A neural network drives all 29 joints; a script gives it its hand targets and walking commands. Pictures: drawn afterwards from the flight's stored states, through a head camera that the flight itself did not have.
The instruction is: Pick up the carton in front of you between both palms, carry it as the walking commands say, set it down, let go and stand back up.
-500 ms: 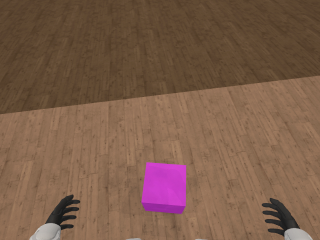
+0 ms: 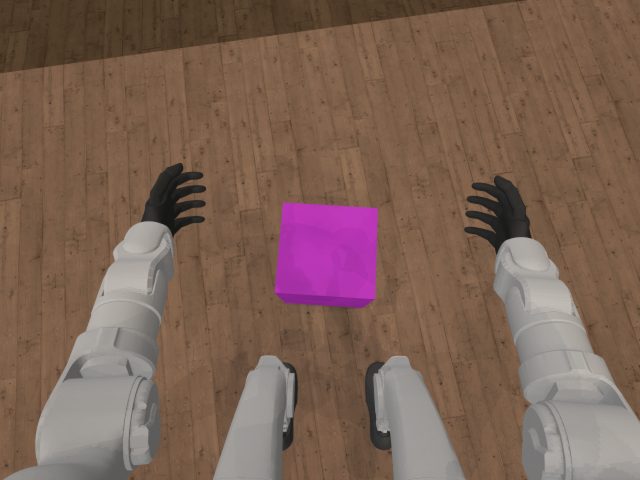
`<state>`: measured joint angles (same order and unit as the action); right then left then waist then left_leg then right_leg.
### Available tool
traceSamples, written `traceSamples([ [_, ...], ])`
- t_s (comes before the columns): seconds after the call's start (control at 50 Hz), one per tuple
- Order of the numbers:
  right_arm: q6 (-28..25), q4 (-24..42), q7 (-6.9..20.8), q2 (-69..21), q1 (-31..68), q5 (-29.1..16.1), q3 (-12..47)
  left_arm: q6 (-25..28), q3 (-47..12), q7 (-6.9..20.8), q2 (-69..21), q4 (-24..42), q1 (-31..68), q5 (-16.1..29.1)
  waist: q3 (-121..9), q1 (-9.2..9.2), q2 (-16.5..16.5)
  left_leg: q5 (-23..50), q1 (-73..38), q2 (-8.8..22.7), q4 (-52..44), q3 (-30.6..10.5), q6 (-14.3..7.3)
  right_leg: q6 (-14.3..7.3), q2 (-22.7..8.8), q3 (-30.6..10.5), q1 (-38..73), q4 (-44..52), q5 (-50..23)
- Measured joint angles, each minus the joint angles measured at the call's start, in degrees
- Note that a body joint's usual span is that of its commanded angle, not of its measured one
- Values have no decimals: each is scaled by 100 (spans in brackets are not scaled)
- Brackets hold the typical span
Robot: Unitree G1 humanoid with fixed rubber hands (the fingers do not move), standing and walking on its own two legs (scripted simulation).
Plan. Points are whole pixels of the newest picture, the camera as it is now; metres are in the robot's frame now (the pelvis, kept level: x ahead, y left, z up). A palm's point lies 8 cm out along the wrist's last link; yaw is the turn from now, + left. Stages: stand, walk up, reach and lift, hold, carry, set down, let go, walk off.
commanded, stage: reach and lift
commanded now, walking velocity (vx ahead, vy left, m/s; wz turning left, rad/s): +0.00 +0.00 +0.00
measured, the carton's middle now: (326, 260) +0.46 +0.01 -0.54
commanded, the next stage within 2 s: none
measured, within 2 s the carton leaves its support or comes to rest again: leaves its support in 1.90 s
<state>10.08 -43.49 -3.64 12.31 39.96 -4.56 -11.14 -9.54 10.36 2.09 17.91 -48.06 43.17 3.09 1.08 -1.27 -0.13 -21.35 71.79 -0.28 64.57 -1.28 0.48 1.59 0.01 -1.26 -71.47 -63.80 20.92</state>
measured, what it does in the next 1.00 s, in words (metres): lowers itself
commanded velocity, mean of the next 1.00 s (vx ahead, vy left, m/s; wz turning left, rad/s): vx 0.00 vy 0.00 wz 0.00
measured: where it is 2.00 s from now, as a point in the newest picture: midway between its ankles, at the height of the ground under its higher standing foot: (331, 421)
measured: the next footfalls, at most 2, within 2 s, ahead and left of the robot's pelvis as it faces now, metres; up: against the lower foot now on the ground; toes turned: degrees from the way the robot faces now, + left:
none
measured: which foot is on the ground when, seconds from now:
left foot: down 0.00-1.00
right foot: down 0.00-1.00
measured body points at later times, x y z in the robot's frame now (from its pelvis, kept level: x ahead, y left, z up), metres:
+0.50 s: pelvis +0.00 +0.00 -0.09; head +0.31 +0.01 +0.23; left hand +0.50 +0.20 -0.24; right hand +0.48 -0.19 -0.24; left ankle +0.07 +0.12 -0.63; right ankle +0.07 -0.13 -0.63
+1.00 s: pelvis -0.05 +0.00 -0.27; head +0.31 +0.01 +0.00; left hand +0.49 +0.19 -0.45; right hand +0.47 -0.19 -0.45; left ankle +0.07 +0.12 -0.63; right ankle +0.07 -0.13 -0.63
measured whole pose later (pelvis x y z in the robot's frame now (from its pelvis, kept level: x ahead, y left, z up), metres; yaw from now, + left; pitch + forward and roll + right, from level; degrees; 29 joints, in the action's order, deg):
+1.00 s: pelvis -0.05 +0.00 -0.27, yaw -1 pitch +42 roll -2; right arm 2.2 -58.6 -8.0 15.0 71.5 -10.7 -9.1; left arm -1.8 4.8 -3.9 22.6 -63.7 75.0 10.9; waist 11.5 -0.9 -0.7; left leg -29.7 130.7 -2.4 118.4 -3.2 2.2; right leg 3.4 2.8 -1.7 -130.1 -117.2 29.2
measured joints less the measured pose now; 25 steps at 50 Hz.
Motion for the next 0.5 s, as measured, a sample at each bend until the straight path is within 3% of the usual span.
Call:
traceSamples([
  [0.2,-80,-513,-209,-183,1876,235,-467,107,354,-47,37,-820,2058,-218,-133,-45,24,268,1544,-55,322,-35,-11,38,8,-26,-1521,-307,-259],
  [0.38,-570,-656,-68,-429,1789,743,-982,533,759,-106,-257,-940,2007,-661,-615,-18,31,119,2457,-75,607,-70,-10,55,32,-30,-2417,-569,-114],
  [0.5,-831,-787,-61,-373,1614,604,-885,765,618,-248,-293,-902,1731,-508,-901,13,17,-358,3515,-90,1664,-85,7,75,77,-43,-3479,-1624,359],
])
